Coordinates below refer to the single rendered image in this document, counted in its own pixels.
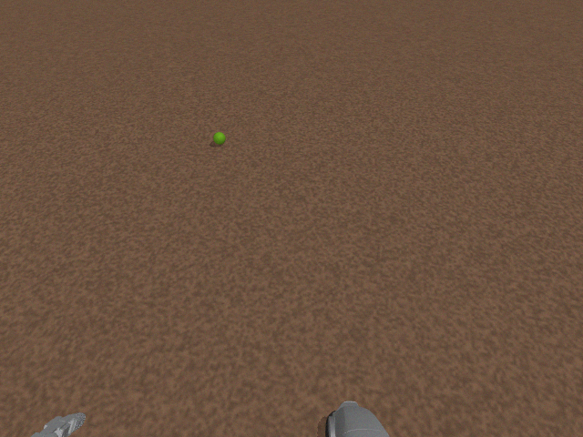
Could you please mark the left robot hand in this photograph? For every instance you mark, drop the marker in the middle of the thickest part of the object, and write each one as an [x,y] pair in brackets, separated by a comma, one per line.
[62,427]

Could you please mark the ball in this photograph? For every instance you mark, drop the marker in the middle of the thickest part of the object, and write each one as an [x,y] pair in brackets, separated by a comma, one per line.
[219,138]

